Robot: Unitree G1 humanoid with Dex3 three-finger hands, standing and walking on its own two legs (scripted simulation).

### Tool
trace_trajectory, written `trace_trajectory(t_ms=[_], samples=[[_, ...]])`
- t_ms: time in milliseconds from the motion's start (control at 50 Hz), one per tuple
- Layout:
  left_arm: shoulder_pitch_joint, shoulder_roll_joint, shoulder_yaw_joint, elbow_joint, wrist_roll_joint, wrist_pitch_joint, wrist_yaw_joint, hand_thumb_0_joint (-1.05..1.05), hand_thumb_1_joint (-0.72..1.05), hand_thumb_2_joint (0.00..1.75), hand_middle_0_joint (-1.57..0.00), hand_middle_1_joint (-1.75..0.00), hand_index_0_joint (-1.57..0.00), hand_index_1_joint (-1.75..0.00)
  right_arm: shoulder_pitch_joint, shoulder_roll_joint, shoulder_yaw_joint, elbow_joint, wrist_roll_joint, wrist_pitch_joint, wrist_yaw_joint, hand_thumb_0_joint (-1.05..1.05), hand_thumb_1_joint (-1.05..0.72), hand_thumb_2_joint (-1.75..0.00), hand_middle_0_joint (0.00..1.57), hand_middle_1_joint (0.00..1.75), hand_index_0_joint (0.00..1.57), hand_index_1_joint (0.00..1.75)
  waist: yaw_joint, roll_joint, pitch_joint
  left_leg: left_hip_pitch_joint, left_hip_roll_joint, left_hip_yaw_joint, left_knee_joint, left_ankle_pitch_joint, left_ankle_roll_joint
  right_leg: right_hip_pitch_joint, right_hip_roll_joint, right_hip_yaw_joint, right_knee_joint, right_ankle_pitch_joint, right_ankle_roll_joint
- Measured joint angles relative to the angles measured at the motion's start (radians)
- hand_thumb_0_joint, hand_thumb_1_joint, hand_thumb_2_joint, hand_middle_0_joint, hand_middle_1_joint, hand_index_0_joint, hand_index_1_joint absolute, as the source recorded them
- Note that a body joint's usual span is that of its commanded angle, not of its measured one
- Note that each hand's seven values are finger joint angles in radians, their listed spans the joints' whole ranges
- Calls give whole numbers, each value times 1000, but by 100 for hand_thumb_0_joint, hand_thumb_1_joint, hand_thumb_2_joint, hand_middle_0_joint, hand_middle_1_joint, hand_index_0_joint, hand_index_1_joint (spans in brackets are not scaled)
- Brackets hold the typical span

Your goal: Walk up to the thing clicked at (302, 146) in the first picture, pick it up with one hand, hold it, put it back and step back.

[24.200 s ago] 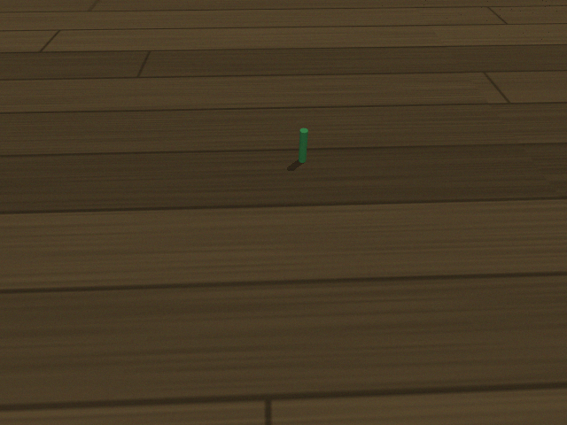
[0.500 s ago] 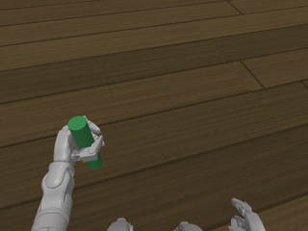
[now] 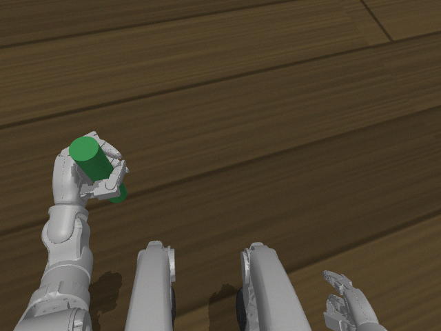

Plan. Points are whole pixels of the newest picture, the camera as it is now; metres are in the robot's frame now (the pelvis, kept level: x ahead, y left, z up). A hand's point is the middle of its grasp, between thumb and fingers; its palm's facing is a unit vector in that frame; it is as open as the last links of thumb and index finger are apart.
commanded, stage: crouch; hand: left
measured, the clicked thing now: (103, 175) +0.39 +0.21 -0.04
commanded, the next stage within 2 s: lower in 1.12 s
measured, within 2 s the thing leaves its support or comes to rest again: neither
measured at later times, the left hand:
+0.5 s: hand (132, 192) +0.41 +0.19 -0.21, palm faces +0.03 -1.00 -0.03, open 5.3 cm
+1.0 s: hand (138, 194) +0.43 +0.20 -0.29, palm faces +0.01 -1.00 -0.02, open 5.3 cm
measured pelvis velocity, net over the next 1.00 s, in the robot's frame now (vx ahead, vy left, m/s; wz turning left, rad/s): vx -0.04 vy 0.00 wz -0.12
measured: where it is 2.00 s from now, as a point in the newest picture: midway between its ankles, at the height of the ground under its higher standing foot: outside the picture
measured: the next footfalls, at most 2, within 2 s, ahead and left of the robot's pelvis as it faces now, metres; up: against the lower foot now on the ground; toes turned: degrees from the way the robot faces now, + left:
none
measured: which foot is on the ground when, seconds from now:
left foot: down 0.00-1.00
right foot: down 0.00-1.00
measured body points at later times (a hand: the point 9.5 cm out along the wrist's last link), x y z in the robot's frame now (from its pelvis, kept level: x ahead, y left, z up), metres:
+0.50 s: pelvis -0.04 +0.00 -0.18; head +0.16 +0.03 +0.23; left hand +0.40 +0.25 -0.21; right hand +0.06 -0.27 -0.30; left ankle +0.06 +0.14 -0.51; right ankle +0.04 -0.13 -0.51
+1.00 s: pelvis -0.04 +0.00 -0.23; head +0.17 +0.06 +0.16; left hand +0.42 +0.25 -0.29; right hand +0.05 -0.28 -0.33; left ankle +0.06 +0.14 -0.51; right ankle +0.04 -0.13 -0.51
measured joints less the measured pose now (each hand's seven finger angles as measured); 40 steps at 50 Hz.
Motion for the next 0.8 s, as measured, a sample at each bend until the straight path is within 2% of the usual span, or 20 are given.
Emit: trace_trajectory(t_ms=[160, 380, 580, 800], samples=[[-94, 44, 37, 83, 16, -18, -20, 0, 18, 114, -103, -116, -99, -117, -48, 8, 15, 16, -22, 1, 25, 1, -89, -90, 20, 30, 20, 29, -1, -8, 13, -229, -1, -20, 204, -19, -7, -229, 8, -4, 212, -27, -3], [-209, 102, 114, 176, 61, -28, -3, 0, 18, 114, -104, -116, -100, -117, -56, -6, 35, 31, -49, 20, 45, 1, -89, -90, 20, 30, 20, 29, -39, -25, 67, -461, -5, -49, 454, -18, -16, -457, 22, -9, 463, -31, 1], [-247, 165, 148, 208, 64, -10, -6, 0, 18, 114, -104, -116, -100, -117, -40, -24, 68, 45, -57, 40, 43, 1, -89, -90, 20, 30, 20, 29, -70, -31, 124, -580, -13, -80, 595, -7, -20, -570, 32, -23, 596, -20, 7], [-255, 218, 173, 230, 62, -10, -10, 0, 18, 115, -104, -115, -100, -117, -60, -47, 110, 38, -79, 54, 50, 0, -89, -90, 20, 30, 20, 29, -93, -45, 175, -633, -16, -122, 694, -16, -26, -613, 47, -50, 673, -18, 12]])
